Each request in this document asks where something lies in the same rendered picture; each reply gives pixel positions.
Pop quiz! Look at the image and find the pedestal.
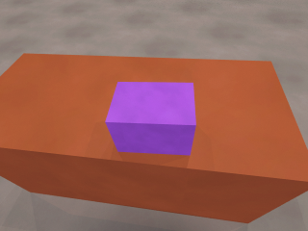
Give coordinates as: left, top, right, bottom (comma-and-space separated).
0, 53, 308, 224

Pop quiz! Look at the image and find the carton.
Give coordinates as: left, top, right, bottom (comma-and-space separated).
105, 82, 196, 156

